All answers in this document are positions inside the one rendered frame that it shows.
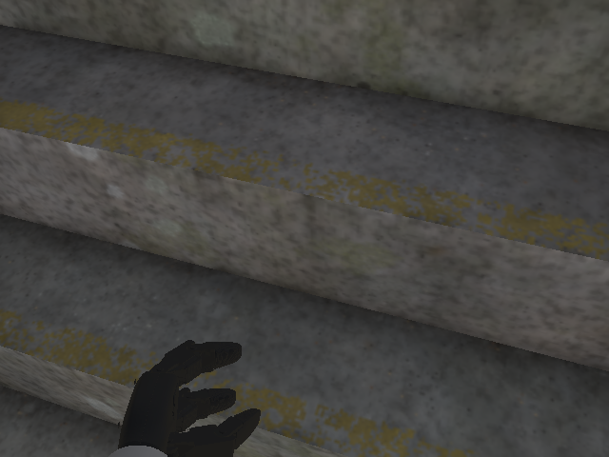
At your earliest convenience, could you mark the robot left hand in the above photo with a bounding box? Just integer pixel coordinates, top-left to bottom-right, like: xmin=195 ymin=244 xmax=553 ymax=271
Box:
xmin=118 ymin=340 xmax=261 ymax=457

